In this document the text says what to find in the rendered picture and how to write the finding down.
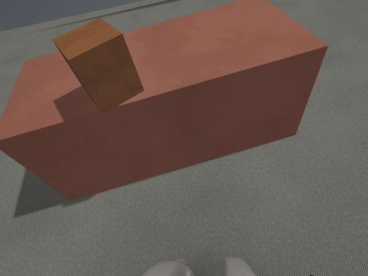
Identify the robot right thigh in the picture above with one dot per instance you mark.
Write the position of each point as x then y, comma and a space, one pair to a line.
232, 266

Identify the carton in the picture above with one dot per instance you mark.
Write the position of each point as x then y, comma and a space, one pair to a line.
100, 59

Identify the robot left shin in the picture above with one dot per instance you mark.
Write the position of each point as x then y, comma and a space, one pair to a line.
182, 261

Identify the pedestal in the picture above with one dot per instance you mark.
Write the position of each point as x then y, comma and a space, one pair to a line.
216, 82

